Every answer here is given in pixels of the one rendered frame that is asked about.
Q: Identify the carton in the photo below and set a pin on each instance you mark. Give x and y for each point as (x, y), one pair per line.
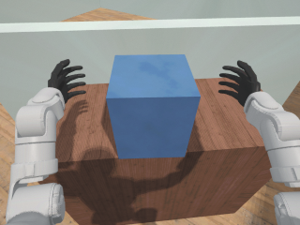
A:
(152, 101)

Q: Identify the robot left forearm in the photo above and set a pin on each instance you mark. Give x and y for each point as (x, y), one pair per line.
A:
(35, 137)

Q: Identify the robot right forearm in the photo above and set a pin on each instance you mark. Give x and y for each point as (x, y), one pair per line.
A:
(280, 132)

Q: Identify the right robot hand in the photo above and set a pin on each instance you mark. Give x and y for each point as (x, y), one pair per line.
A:
(247, 81)

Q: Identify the left robot hand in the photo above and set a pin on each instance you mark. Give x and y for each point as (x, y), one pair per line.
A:
(59, 80)

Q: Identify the robot right upper arm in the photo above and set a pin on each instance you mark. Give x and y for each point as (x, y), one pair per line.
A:
(287, 208)

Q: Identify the pedestal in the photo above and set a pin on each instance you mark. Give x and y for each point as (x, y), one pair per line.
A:
(225, 164)

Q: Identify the robot left upper arm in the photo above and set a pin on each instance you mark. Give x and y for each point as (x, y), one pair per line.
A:
(42, 204)

